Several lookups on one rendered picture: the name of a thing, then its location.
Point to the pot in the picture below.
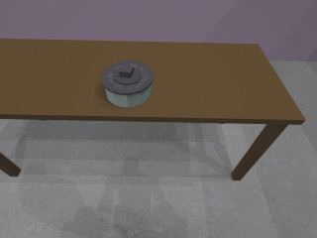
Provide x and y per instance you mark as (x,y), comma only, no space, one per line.
(130,100)

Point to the table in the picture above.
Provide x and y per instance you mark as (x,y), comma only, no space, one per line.
(225,83)

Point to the lid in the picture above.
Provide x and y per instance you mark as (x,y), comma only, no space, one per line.
(140,80)

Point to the knob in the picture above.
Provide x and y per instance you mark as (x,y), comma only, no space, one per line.
(127,70)

